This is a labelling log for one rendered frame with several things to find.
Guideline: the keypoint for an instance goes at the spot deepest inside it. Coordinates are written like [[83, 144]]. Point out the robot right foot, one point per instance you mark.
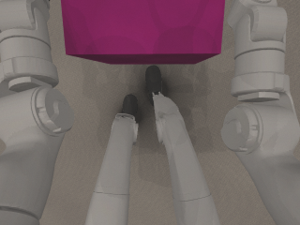
[[153, 81]]

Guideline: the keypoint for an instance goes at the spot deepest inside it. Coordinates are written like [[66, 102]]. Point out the robot right upper arm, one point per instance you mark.
[[264, 137]]

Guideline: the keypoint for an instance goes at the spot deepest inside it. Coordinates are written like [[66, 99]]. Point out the right robot forearm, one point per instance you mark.
[[259, 28]]

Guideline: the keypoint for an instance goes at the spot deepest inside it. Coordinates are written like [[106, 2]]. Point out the robot left upper arm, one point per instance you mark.
[[33, 124]]

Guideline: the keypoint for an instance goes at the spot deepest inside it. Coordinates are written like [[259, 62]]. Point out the carton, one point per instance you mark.
[[143, 32]]

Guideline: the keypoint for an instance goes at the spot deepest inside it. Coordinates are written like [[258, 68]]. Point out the left robot forearm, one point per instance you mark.
[[25, 47]]

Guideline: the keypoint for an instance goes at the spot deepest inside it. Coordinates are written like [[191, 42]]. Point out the left robot shin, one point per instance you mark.
[[125, 115]]

